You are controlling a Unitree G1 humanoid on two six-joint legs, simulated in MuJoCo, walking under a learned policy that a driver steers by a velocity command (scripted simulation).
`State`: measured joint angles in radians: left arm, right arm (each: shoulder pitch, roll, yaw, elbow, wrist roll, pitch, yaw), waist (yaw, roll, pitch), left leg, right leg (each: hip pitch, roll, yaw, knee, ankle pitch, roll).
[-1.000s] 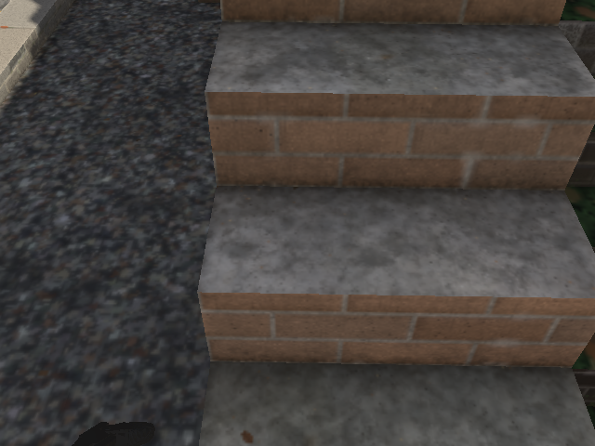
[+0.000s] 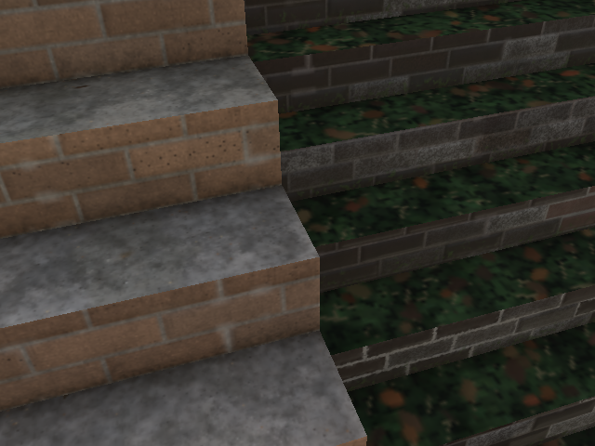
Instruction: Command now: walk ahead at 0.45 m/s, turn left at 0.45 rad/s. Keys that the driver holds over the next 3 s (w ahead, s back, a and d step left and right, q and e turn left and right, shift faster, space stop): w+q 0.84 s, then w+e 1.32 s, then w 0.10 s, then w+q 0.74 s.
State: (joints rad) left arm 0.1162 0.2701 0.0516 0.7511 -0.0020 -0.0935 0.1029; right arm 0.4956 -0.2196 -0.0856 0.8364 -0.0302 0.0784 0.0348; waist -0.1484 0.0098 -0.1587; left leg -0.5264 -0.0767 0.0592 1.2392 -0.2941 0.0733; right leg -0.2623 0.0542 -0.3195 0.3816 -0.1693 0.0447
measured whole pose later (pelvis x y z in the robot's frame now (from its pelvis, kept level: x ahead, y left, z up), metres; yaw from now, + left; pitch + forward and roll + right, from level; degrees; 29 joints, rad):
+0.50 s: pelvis +0.02 +0.00 -0.04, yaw +17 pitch +0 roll -3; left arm 0.41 0.23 0.07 0.72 0.11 -0.13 0.01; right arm -0.01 -0.28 -0.06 0.53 -0.02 0.02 0.03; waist 0.08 0.02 -0.11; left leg -0.71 -0.07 -0.14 1.83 -0.27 -0.01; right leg -0.23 -0.07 -0.26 0.78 -0.53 0.00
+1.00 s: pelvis +0.17 +0.10 +0.01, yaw +31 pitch +0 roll -4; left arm -0.02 0.03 -0.05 0.54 0.02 -0.01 -0.01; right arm 0.50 -0.11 -0.01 0.99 -0.02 -0.10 -0.01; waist -0.05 0.00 -0.01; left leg 0.00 -0.03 -0.15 0.32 -0.31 0.06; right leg -1.32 0.01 -0.11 2.17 -0.32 -0.15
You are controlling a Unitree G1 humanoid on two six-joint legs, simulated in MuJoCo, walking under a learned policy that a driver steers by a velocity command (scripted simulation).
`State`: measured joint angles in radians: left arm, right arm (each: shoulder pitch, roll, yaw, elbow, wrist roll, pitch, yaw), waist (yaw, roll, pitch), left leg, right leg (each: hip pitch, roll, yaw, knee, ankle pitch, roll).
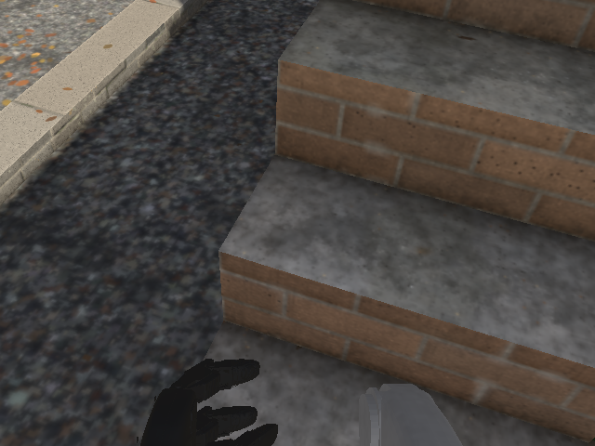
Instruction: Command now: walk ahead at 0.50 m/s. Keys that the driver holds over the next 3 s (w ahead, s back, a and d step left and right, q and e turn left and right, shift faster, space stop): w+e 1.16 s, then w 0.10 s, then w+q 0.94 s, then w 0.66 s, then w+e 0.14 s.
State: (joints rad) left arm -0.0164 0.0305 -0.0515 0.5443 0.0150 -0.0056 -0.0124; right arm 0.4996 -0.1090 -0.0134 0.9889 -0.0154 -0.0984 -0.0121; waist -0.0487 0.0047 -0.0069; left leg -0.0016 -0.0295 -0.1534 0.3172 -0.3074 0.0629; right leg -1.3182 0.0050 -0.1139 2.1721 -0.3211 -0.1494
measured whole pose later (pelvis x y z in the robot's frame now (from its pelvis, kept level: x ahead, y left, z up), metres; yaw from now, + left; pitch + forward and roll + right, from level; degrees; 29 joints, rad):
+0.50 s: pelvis +0.17 -0.01 +0.18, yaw -13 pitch +4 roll +0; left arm 0.31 0.21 0.09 0.85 0.05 -0.06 0.02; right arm 0.14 -0.13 0.05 0.65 -0.01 -0.10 0.04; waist 0.05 -0.01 -0.13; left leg -0.55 0.04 0.07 1.00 -0.33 0.04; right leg -0.25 0.07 0.11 0.55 -0.35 -0.11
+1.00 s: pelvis +0.29 -0.09 +0.25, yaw -35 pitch +2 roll -2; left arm 0.06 0.17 0.00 0.60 -0.01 0.02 0.00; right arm 0.27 -0.18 -0.03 0.88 -0.01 -0.13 0.06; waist -0.01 -0.04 -0.03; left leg -0.23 0.18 0.10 1.00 -0.01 0.02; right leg -0.83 0.18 -0.11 1.26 -0.59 -0.21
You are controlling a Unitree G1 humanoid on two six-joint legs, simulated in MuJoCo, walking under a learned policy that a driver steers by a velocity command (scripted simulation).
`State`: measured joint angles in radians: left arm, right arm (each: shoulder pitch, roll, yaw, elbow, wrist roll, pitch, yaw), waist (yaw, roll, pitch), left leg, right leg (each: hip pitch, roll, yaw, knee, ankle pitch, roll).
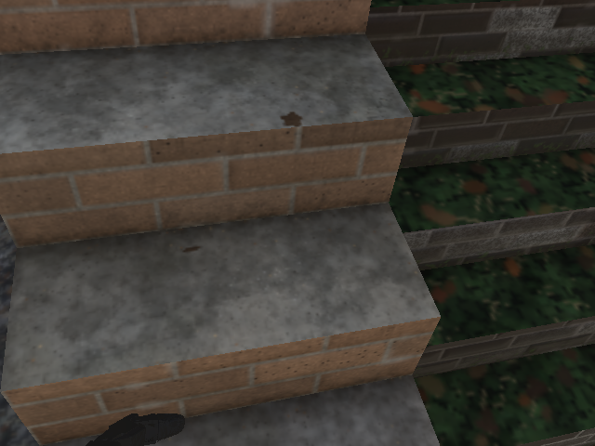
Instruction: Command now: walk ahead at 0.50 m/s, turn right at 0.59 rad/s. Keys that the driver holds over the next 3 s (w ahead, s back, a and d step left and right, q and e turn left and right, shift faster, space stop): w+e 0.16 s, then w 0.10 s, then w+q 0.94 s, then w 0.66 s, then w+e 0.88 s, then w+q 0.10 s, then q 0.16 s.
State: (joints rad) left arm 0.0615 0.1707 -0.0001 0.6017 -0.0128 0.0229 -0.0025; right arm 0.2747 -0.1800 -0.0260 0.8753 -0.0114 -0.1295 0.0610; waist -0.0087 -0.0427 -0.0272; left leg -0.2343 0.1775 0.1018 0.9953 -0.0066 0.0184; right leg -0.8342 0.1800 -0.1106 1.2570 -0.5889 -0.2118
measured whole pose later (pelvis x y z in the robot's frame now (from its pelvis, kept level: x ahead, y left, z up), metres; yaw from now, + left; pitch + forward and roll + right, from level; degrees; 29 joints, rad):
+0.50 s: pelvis +0.13 +0.02 +0.13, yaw -4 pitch -3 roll +5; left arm 0.43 0.12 0.02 0.99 0.03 -0.12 0.02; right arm 0.17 -0.05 0.02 0.73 0.00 0.04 0.00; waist 0.04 0.04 -0.04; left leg -1.40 -0.10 0.08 2.36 -0.17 0.07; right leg -0.14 0.03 0.07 0.54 -0.34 -0.09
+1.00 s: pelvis +0.29 +0.07 +0.30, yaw +13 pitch +0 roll +2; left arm 0.14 0.11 -0.02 0.67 0.03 -0.09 0.02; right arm 0.35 -0.16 -0.02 1.07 -0.04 -0.07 0.00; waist 0.04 0.02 -0.11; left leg -0.36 -0.12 0.05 0.69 -0.34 0.13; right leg -1.14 -0.02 0.02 2.22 -0.12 -0.09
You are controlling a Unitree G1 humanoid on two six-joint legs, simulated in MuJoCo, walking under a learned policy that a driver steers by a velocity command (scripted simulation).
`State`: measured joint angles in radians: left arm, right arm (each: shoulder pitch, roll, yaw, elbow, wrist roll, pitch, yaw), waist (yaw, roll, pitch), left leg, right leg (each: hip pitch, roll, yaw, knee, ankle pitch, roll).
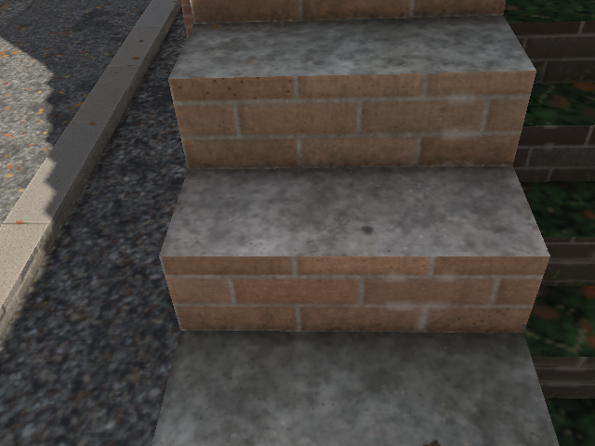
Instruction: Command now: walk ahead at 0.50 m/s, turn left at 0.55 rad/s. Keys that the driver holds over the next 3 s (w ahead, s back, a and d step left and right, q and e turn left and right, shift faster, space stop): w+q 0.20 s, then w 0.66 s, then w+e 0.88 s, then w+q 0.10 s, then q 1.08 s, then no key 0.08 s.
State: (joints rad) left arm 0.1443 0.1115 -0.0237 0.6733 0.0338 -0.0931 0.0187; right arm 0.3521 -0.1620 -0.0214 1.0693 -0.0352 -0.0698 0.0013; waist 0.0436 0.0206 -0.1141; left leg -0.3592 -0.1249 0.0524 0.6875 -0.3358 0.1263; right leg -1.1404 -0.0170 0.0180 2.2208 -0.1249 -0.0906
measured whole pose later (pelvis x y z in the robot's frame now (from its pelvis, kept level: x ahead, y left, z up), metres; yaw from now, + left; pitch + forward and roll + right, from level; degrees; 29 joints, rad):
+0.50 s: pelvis +0.20 -0.08 +0.14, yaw +11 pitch +0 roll -5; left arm 0.35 0.18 0.06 1.01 0.05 -0.07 0.02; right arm 0.20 -0.22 -0.06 0.77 -0.04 -0.09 0.03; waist -0.01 0.03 -0.14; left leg -0.80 -0.07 -0.09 2.03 -0.12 0.15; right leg -0.53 -0.01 -0.18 1.09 -0.55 -0.02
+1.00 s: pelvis +0.41 +0.06 +0.34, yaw +11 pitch -1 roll +2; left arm 0.22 0.21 0.09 0.81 0.00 -0.09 -0.01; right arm 0.27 -0.17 -0.06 0.94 -0.03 -0.08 0.01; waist 0.00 -0.02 -0.02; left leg -0.59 0.06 0.25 1.01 -0.40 0.09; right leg -0.79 0.05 0.03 2.07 0.01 -0.11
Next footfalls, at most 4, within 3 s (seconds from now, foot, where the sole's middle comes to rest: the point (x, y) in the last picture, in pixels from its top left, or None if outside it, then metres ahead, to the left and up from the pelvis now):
0.32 right None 0.28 -0.19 -0.55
0.80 left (240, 399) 0.52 0.17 -0.36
1.50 right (381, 212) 0.77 -0.07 -0.16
2.02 left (373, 45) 1.03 -0.07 0.03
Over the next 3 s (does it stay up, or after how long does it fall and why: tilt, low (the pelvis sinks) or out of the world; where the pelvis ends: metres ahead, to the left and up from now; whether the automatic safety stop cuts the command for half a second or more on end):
stays up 0.99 -0.10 0.79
